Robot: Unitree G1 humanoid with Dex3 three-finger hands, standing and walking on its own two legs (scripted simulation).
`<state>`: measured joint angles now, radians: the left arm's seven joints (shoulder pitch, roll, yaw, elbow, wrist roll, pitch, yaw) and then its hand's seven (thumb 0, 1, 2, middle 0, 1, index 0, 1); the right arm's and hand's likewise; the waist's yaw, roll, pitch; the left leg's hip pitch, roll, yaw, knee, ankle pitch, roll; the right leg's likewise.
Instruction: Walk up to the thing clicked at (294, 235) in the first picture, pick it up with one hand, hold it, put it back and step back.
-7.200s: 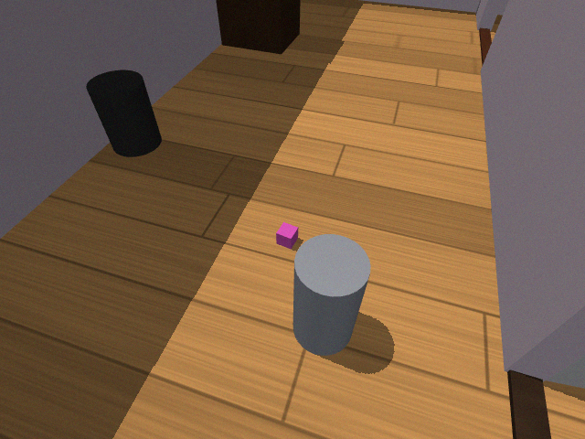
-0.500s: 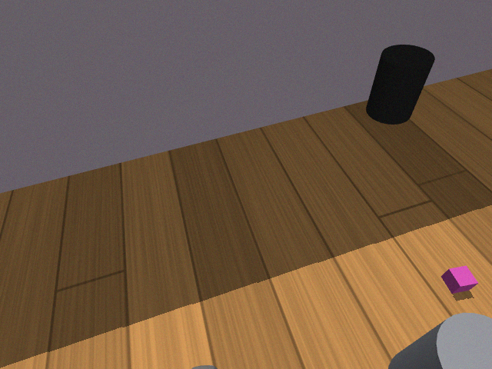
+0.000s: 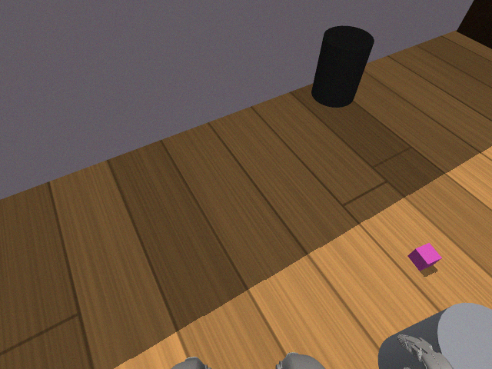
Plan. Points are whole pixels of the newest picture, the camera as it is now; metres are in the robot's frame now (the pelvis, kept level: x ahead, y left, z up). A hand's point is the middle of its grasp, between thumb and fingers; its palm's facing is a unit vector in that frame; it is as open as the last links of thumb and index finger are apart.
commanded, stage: walk up
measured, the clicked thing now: (424, 256) +0.60 -0.75 -0.71
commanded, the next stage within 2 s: stand in 0.98 s
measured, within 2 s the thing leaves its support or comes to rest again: neither
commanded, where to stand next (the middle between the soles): +0.05 +0.01 m, yaw -6 degrees
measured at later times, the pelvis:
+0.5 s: pelvis +0.00 +0.01 +0.00, yaw -7 degrees
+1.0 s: pelvis -0.01 +0.01 +0.03, yaw -9 degrees
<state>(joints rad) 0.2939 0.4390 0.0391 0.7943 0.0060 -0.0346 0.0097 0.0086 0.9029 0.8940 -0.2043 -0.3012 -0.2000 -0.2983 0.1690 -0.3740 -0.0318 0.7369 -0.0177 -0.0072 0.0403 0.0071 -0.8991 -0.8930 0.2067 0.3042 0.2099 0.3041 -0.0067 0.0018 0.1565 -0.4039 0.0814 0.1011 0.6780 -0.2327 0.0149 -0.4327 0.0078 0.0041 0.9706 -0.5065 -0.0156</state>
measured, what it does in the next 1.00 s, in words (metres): steps on the spot: right foot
